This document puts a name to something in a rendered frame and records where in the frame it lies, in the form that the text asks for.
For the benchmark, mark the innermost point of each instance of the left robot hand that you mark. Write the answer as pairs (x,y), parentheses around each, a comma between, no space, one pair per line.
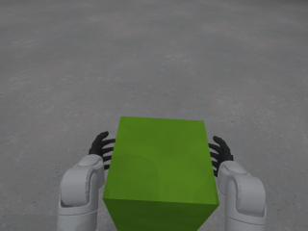
(97,147)

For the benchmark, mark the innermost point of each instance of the robot right forearm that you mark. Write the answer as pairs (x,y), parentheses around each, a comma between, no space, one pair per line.
(245,198)

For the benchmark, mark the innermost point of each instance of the robot left forearm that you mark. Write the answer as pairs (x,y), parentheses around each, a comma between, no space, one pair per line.
(79,195)

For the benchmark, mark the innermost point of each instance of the carton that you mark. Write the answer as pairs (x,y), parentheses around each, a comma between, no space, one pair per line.
(161,175)

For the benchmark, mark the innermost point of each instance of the right robot hand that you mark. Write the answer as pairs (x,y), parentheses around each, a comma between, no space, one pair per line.
(223,155)

